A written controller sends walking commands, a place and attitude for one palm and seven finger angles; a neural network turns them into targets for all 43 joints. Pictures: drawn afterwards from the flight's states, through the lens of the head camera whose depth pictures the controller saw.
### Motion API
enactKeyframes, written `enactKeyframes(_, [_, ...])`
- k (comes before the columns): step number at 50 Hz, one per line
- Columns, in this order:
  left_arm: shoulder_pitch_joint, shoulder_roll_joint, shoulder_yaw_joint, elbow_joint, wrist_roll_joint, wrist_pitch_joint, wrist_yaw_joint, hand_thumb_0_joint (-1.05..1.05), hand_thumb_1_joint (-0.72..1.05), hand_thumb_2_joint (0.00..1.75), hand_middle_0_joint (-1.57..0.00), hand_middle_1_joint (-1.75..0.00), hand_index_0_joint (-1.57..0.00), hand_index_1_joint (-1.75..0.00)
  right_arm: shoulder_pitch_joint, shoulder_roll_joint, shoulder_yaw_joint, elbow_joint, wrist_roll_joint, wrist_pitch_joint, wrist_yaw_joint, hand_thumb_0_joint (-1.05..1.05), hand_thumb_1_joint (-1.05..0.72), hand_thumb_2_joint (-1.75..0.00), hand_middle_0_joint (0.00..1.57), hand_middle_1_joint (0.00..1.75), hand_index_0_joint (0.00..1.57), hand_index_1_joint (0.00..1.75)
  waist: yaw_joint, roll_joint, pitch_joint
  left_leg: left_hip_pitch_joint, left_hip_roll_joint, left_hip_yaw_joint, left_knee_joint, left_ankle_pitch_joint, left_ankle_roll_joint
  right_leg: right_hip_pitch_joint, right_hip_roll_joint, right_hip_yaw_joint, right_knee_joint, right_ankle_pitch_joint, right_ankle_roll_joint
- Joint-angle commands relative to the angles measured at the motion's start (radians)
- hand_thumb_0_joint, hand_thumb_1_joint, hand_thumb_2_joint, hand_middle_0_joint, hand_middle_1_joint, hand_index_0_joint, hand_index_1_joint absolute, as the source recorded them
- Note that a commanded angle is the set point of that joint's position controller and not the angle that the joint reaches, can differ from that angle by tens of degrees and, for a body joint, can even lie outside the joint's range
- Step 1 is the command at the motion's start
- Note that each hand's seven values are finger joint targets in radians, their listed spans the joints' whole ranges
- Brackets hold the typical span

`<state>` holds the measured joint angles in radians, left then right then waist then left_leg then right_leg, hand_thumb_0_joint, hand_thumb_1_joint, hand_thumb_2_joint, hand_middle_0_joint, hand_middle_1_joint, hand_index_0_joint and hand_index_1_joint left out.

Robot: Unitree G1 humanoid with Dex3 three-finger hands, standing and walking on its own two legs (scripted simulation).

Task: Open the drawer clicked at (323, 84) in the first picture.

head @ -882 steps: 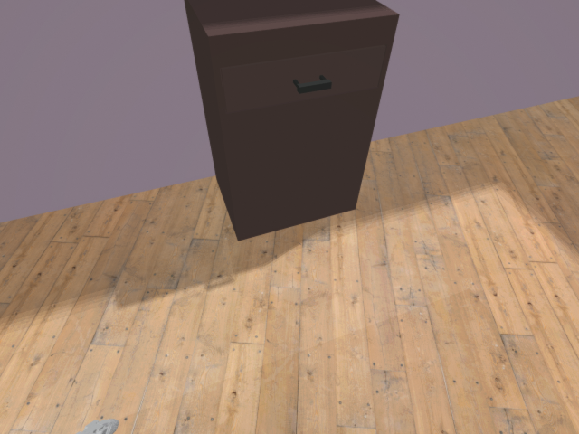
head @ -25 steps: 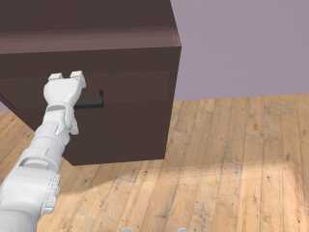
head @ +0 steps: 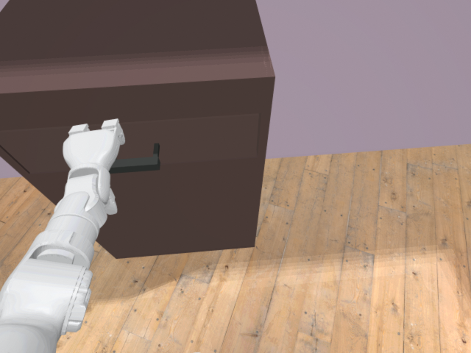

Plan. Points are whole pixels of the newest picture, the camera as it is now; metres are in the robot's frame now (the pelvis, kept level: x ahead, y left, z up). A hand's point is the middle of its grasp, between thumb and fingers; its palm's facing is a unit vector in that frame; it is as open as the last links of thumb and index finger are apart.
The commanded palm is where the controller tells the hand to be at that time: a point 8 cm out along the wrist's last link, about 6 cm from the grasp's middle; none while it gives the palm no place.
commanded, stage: move the hooked fingers above the handle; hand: left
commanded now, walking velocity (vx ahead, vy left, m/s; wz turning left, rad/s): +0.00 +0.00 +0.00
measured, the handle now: (134, 157) +0.52 +0.21 -0.03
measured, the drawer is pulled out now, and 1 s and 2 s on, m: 0.00 0.00 0.00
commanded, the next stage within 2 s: none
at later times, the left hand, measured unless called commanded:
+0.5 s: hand (110, 176) +0.44 +0.23 +0.02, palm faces -0.20 -0.04 -0.98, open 13.9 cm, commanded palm +0.44 +0.21 +0.09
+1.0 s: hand (102, 172) +0.44 +0.24 +0.03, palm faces -0.16 -0.02 -0.99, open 13.9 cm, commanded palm +0.45 +0.22 +0.09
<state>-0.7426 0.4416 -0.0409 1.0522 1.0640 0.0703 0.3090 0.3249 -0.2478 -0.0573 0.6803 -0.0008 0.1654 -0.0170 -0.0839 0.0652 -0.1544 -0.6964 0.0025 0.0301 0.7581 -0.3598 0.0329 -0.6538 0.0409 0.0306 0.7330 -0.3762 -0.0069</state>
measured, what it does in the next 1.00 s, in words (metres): stands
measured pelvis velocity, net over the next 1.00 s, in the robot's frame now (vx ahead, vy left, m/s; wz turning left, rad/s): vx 0.00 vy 0.00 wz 0.03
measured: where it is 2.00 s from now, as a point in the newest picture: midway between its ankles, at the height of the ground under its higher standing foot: outside the picture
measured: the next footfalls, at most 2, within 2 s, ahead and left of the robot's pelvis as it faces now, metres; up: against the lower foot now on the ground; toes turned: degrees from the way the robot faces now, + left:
none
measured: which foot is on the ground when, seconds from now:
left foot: down 0.00-1.00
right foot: down 0.00-1.00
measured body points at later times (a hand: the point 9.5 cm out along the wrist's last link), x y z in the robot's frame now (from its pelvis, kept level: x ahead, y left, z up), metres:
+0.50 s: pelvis -0.01 +0.00 +0.00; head +0.07 -0.01 +0.44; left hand +0.45 +0.23 +0.07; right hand +0.03 -0.27 -0.14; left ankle -0.01 +0.10 -0.71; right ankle -0.02 -0.12 -0.71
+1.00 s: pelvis +0.00 +0.00 +0.00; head +0.08 +0.00 +0.45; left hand +0.45 +0.24 +0.08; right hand +0.03 -0.27 -0.13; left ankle -0.01 +0.10 -0.71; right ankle -0.02 -0.12 -0.71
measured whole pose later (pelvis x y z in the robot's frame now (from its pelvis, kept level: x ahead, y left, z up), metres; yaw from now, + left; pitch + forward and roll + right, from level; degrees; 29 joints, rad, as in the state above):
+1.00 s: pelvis +0.00 +0.00 +0.00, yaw +2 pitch +16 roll -1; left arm -0.76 0.49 -0.12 1.00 1.02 -0.01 0.19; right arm 0.35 -0.23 -0.05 0.69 0.01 0.13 -0.07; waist -0.08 0.04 -0.13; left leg -0.68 -0.01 0.00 0.75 -0.34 0.03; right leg -0.62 0.03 0.00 0.71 -0.36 -0.01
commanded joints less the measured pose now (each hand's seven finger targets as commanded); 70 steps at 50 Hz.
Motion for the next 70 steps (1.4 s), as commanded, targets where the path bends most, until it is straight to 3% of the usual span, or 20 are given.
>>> enactKeyframes(1, [-0.388, 0.096, -0.074, -0.334, -0.045, -0.093, -0.066, 0.0, -0.5, 0.3, -0.3, -1.2, -0.3, -1.2, 0.083, -0.155, -0.071, -0.088, -0.003, -0.021, -0.026, 0.0, -0.9, -0.9, 0.2, 0.3, 0.2, 0.3, -0.039, -0.081, -0.391, 0.36, -0.019, -0.01, -0.052, 0.458, 0.029, 0.21, 0.014, -0.031, -0.113, 0.461, -0.014])
enactKeyframes(3, [-0.44, 0.12, -0.066, -0.389, -0.043, -0.169, -0.078, 0.0, -0.5, 0.3, -0.3, -1.2, -0.3, -1.2, 0.081, -0.148, -0.067, -0.077, -0.005, -0.027, -0.041, 0.0, -0.9, -0.9, 0.2, 0.3, 0.2, 0.3, -0.055, -0.075, -0.328, 0.359, -0.018, -0.023, -0.055, 0.413, 0.031, 0.161, 0.011, -0.03, -0.122, 0.395, -0.017])
enactKeyframes(7, [-0.503, 0.216, 0.019, -0.407, 0.014, -0.244, 0.015, 0.0, -0.5, 0.3, -0.3, -1.2, -0.3, -1.2, 0.084, -0.141, -0.061, -0.054, -0.013, -0.037, -0.041, 0.0, -0.9, -0.9, 0.2, 0.3, 0.2, 0.3, -0.034, 0.035, -0.282, 0.348, -0.018, -0.049, -0.039, 0.351, 0.017, 0.021, 0.016, -0.047, -0.082, 0.255, -0.037])
enactKeyframes(9, [-0.511, 0.273, 0.082, -0.365, 0.04, -0.224, 0.089, 0.0, -0.5, 0.3, -0.3, -1.2, -0.3, -1.2, 0.079, -0.138, -0.055, -0.052, -0.019, -0.043, -0.032, 0.0, -0.9, -0.9, 0.2, 0.3, 0.2, 0.3, -0.011, 0.084, -0.318, 0.325, -0.023, -0.056, -0.025, 0.347, 0.007, -0.008, 0.021, -0.061, -0.045, 0.222, -0.046])
enactKeyframes(13, [-0.454, 0.311, 0.135, -0.214, 0.049, -0.076, 0.181, 0.0, -0.5, 0.3, -0.3, -1.2, -0.3, -1.2, 0.056, -0.146, -0.042, -0.054, -0.027, -0.042, -0.011, 0.0, -0.9, -0.9, 0.2, 0.3, 0.2, 0.3, 0.022, 0.049, -0.386, 0.247, -0.033, -0.028, -0.016, 0.36, 0.0, 0.058, 0.027, -0.074, -0.016, 0.26, -0.048])
enactKeyframes(18, [-0.442, 0.2, 0.006, -0.064, 0.014, 0.079, 0.07, 0.0, -0.5, 0.3, -0.3, -1.2, -0.3, -1.2, 0.088, -0.163, -0.052, -0.062, -0.003, -0.021, -0.006, 0.0, -0.9, -0.9, 0.2, 0.3, 0.2, 0.3, -0.023, -0.066, -0.442, 0.263, -0.024, -0.006, -0.027, 0.378, 0.008, 0.161, 0.023, -0.057, -0.06, 0.365, -0.026])
enactKeyframes(23, [-0.54, 0.088, -0.113, -0.279, -0.071, -0.085, -0.116, 0.0, -0.5, 0.3, -0.3, -1.2, -0.3, -1.2, 0.097, -0.162, -0.058, -0.072, -0.004, -0.039, -0.048, 0.0, -0.9, -0.9, 0.2, 0.3, 0.2, 0.3, -0.088, -0.12, -0.39, 0.326, -0.022, -0.026, -0.041, 0.348, 0.034, 0.17, 0.007, -0.031, -0.114, 0.377, -0.01])
enactKeyframes(28, [-0.534, 0.262, 0.047, -0.383, -0.003, -0.273, -0.043, 0.0, -0.5, 0.3, -0.3, -1.2, -0.3, -1.2, 0.117, -0.143, -0.056, -0.046, -0.018, -0.052, -0.06, 0.0, -0.9, -0.9, 0.2, 0.3, 0.2, 0.3, -0.03, 0.044, -0.344, 0.335, -0.02, -0.05, -0.007, 0.376, 0.019, 0.028, 0.017, -0.041, -0.062, 0.284, -0.035])
enactKeyframes(31, [-0.471, 0.366, 0.164, -0.274, 0.033, -0.222, 0.092, 0.0, -0.5, 0.3, -0.3, -1.2, -0.3, -1.2, 0.099, -0.143, -0.039, -0.042, -0.024, -0.048, -0.04, 0.0, -0.9, -0.9, 0.2, 0.3, 0.2, 0.3, 0.004, 0.035, -0.299, 0.194, -0.026, -0.047, 0.004, 0.336, 0.012, 0.007, 0.023, -0.061, -0.013, 0.25, -0.044])
enactKeyframes(33, [-0.409, 0.412, 0.209, -0.229, 0.043, -0.136, 0.164, 0.0, -0.5, 0.3, -0.3, -1.2, -0.3, -1.2, 0.067, -0.145, -0.032, -0.06, -0.03, -0.042, -0.027, 0.0, -0.9, -0.9, 0.2, 0.3, 0.2, 0.3, 0.051, 0.038, -0.364, 0.152, -0.038, -0.02, 0.007, 0.361, 0.007, 0.083, 0.023, -0.061, 0.006, 0.292, -0.046])
enactKeyframes(37, [-0.359, 0.333, 0.121, -0.123, 0.054, 0.044, 0.171, 0.0, -0.5, 0.3, -0.3, -1.2, -0.3, -1.2, 0.081, -0.156, -0.04, -0.067, -0.017, -0.019, -0.002, 0.0, -0.9, -0.9, 0.2, 0.3, 0.2, 0.3, 0.045, -0.007, -0.445, 0.172, -0.032, 0.013, -0.002, 0.413, -0.002, 0.161, 0.027, -0.064, -0.006, 0.39, -0.035])
enactKeyframes(41, [-0.466, 0.378, 0.112, -0.131, 0.004, 0.097, 0.088, 0.0, -0.5, 0.3, -0.3, -1.2, -0.3, -1.2, 0.075, -0.167, -0.038, -0.077, 0.008, -0.002, -0.029, 0.0, -0.9, -0.9, 0.2, 0.3, 0.2, 0.3, 0.0, -0.135, -0.469, 0.163, -0.032, 0.019, -0.04, 0.332, 0.022, 0.286, 0.012, -0.028, -0.07, 0.419, -0.007])
enactKeyframes(44, [-0.535, 0.3, 0.04, -0.259, -0.029, -0.015, -0.017, 0.0, -0.5, 0.3, -0.3, -1.2, -0.3, -1.2, 0.094, -0.167, -0.052, -0.078, 0.011, -0.024, -0.061, 0.0, -0.9, -0.9, 0.2, 0.3, 0.2, 0.3, -0.045, -0.086, -0.472, 0.271, -0.026, 0.004, -0.056, 0.349, 0.034, 0.27, 0.004, -0.015, -0.107, 0.435, -0.004])
enactKeyframes(49, [-0.532, 0.061, -0.149, -0.335, -0.033, -0.209, -0.105, 0.0, -0.5, 0.3, -0.3, -1.2, -0.3, -1.2, 0.123, -0.142, -0.061, -0.04, -0.002, -0.063, -0.073, 0.0, -0.9, -0.9, 0.2, 0.3, 0.2, 0.3, -0.101, 0.005, -0.296, 0.409, -0.007, -0.045, -0.03, 0.353, 0.025, -0.013, 0.017, -0.046, -0.117, 0.257, -0.018])
enactKeyframes(52, [-0.497, 0.111, -0.077, -0.272, -0.028, -0.234, -0.062, 0.0, -0.5, 0.3, -0.3, -1.2, -0.3, -1.2, 0.137, -0.143, -0.059, -0.026, -0.007, -0.06, -0.052, 0.0, -0.9, -0.9, 0.2, 0.3, 0.2, 0.3, -0.072, 0.041, -0.249, 0.367, -0.009, -0.064, -0.018, 0.33, 0.011, -0.074, 0.023, -0.062, -0.084, 0.209, -0.036])
enactKeyframes(58, [-0.458, 0.347, 0.153, -0.18, 0.033, -0.121, 0.114, 0.0, -0.5, 0.3, -0.3, -1.2, -0.3, -1.2, 0.108, -0.159, -0.04, -0.051, -0.027, -0.04, -0.02, 0.0, -0.9, -0.9, 0.2, 0.3, 0.2, 0.3, 0.02, 0.021, -0.379, 0.204, -0.025, -0.037, 0.013, 0.402, 0.004, 0.037, 0.028, -0.072, 0.006, 0.302, -0.047])
enactKeyframes(60, [-0.44, 0.368, 0.155, -0.193, 0.057, -0.064, 0.148, 0.0, -0.5, 0.3, -0.3, -1.2, -0.3, -1.2, 0.091, -0.158, -0.037, -0.073, -0.028, -0.029, -0.012, 0.0, -0.9, -0.9, 0.2, 0.3, 0.2, 0.3, 0.036, 0.043, -0.455, 0.21, -0.029, -0.02, 0.024, 0.439, 0.002, 0.089, 0.028, -0.066, 0.018, 0.364, -0.043])
enactKeyframes(64, [-0.441, 0.38, 0.149, -0.206, 0.045, 0.002, 0.127, 0.0, -0.5, 0.3, -0.3, -1.2, -0.3, -1.2, 0.098, -0.167, -0.048, -0.075, -0.018, -0.016, -0.016, 0.0, -0.9, -0.9, 0.2, 0.3, 0.2, 0.3, 0.02, -0.01, -0.547, 0.252, -0.022, -0.006, 0.02, 0.474, 0.008, 0.184, 0.025, -0.053, -0.005, 0.446, -0.026])
enactKeyframes(67, [-0.479, 0.332, 0.089, -0.192, 0.007, 0.016, 0.062, 0.0, -0.5, 0.3, -0.3, -1.2, -0.3, -1.2, 0.104, -0.168, -0.048, -0.069, 0.001, -0.016, -0.033, 0.0, -0.9, -0.9, 0.2, 0.3, 0.2, 0.3, -0.024, -0.073, -0.448, 0.232, -0.02, -0.001, -0.019, 0.387, 0.02, 0.205, 0.019, -0.043, -0.062, 0.415, -0.014])
enactKeyframes(70, [-0.513, 0.206, -0.019, -0.273, -0.022, -0.054, -0.017, 0.0, -0.5, 0.3, -0.3, -1.2, -0.3, -1.2, 0.117, -0.162, -0.06, -0.062, 0.003, -0.031, -0.047, 0.0, -0.9, -0.9, 0.2, 0.3, 0.2, 0.3, -0.06, -0.03, -0.436, 0.337, -0.015, -0.015, -0.031, 0.421, 0.026, 0.165, 0.019, -0.038, -0.095, 0.415, -0.015])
